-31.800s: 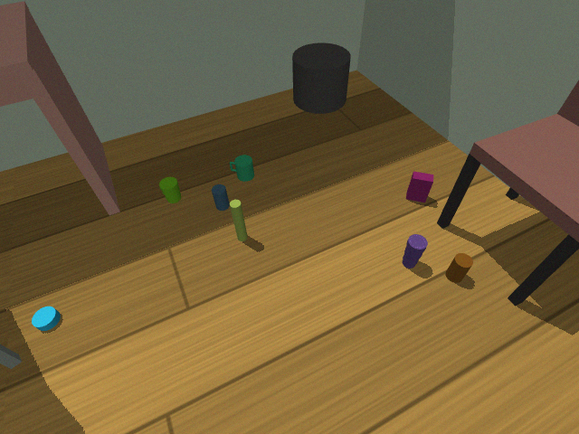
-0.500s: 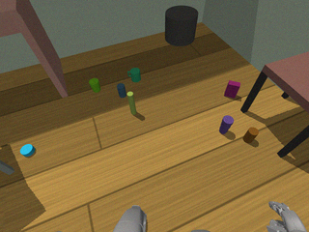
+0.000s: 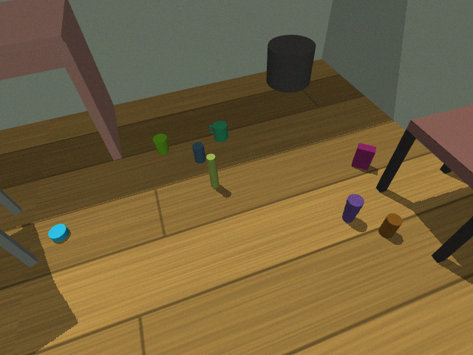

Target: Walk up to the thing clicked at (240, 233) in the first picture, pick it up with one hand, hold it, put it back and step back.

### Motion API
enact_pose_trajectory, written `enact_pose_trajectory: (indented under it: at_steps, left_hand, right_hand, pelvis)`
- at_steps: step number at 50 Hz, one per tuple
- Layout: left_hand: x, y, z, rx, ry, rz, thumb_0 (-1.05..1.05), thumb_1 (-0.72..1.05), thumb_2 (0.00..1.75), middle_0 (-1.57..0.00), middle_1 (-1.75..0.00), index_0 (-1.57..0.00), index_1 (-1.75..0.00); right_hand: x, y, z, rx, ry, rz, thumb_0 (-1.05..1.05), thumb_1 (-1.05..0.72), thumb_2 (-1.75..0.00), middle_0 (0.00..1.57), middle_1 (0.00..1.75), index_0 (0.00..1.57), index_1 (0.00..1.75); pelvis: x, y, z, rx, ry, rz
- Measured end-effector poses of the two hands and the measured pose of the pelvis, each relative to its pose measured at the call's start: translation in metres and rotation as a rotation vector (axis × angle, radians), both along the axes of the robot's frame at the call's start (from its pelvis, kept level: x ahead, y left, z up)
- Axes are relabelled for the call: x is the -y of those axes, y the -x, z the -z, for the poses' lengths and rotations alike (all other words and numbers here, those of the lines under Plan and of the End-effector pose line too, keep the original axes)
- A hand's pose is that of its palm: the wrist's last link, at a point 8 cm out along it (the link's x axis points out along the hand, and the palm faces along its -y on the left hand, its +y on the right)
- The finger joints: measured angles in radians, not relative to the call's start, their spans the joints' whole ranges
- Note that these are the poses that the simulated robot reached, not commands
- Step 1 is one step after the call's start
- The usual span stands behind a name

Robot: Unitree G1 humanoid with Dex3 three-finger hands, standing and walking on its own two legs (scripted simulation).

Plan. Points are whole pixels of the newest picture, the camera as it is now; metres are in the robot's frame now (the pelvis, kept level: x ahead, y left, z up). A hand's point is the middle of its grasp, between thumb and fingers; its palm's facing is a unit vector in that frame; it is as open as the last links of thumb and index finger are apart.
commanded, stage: step back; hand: left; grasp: from the side
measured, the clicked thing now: (213, 171) +1.06 +0.19 -0.65
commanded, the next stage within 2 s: stand in 0.58 s
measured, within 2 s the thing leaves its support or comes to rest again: neither
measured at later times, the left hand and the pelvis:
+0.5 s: hand out of the picture +0.12 +0.29 -0.15, palm faces +0.04 -0.93 -0.36, open 7.4 cm; pelvis +0.05 +0.02 +0.01, yaw +1 degrees
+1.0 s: hand out of the picture +0.12 +0.27 -0.13, palm faces -0.01 -0.94 -0.33, open 7.4 cm; pelvis +0.04 +0.02 +0.02, yaw +1 degrees
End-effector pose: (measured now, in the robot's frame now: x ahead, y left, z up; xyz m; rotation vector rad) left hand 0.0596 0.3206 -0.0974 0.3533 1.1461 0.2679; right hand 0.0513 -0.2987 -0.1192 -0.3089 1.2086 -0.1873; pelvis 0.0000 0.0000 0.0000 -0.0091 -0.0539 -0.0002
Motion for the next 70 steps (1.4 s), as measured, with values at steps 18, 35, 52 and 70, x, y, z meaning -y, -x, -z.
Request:
enact_pose_trajectory:
  at_steps: [18, 35, 52, 70]
  left_hand:
    - [-0.011, -0.032, 0.016, -0.049, 0.05, -0.052, 0.01, 0.91, 0.9, -0.2, -0.3, -0.21, -0.3]
    - [-0.004, -0.074, -0.001, -0.014, 0.059, 0.001, 0.01, 0.91, 0.9, -0.2, -0.3, -0.2, -0.3]
    - [0.006, -0.055, 0.001, -0.071, 0.077, 0.018, 0.01, 0.91, 0.9, -0.2, -0.3, -0.2, -0.3]
    - [0.007, -0.047, 0.0, -0.088, 0.072, 0.017, 0.01, 0.91, 0.9, -0.2, -0.3, -0.2, -0.3]
  right_hand:
    - [-0.018, -0.078, -0.012, 0.015, 0.041, -0.06, 0.0, -0.91, -0.89, 0.2, 0.3, 0.21, 0.3]
    - [-0.041, -0.125, -0.023, 0.096, -0.023, -0.055, 0.0, -0.91, -0.89, 0.2, 0.3, 0.21, 0.3]
    - [-0.021, -0.064, -0.022, -0.029, 0.0, 0.012, 0.0, -0.91, -0.89, 0.2, 0.3, 0.21, 0.3]
    - [-0.021, -0.053, -0.018, -0.048, -0.008, 0.007, 0.0, -0.91, -0.89, 0.2, 0.3, 0.21, 0.3]
  pelvis:
    - [-0.021, -0.039, -0.003, -0.018, -0.015, -0.029]
    - [-0.024, -0.049, -0.017, -0.014, -0.008, -0.012]
    - [-0.019, -0.041, -0.023, -0.013, -0.009, -0.01]
    - [-0.017, -0.04, -0.022, -0.021, -0.009, -0.009]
